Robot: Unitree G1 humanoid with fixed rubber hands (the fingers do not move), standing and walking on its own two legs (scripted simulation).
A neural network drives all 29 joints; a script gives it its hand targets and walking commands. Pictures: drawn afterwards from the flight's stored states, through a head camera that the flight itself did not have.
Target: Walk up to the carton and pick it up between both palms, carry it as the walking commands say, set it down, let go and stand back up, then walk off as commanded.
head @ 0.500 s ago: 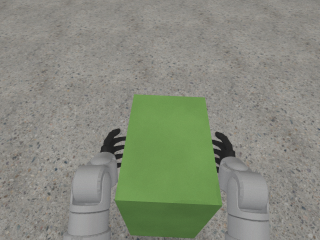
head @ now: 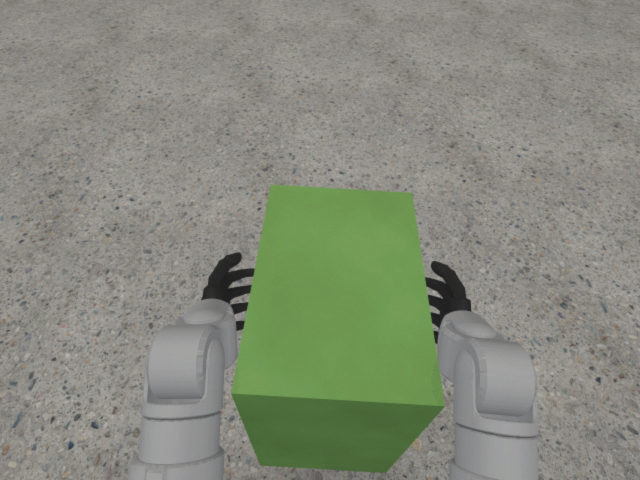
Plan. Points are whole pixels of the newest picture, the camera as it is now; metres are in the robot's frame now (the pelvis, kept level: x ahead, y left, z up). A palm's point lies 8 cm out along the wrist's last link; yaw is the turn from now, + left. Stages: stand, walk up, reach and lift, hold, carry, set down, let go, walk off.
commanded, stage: carry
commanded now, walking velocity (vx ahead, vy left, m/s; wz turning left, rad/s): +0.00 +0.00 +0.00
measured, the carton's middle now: (331, 337) +0.31 -0.01 +0.00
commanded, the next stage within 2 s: none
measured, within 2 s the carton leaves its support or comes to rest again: neither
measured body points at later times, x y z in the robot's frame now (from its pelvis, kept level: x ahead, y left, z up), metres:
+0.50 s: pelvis +0.13 +0.01 -0.01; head +0.16 +0.01 +0.44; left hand +0.44 +0.15 +0.06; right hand +0.43 -0.12 +0.06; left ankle +0.09 +0.12 -0.74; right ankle +0.15 -0.07 -0.74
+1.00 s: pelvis +0.18 +0.05 -0.01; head +0.17 +0.05 +0.44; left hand +0.48 +0.18 +0.07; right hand +0.47 -0.09 +0.07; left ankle +0.10 +0.12 -0.74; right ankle +0.15 -0.07 -0.74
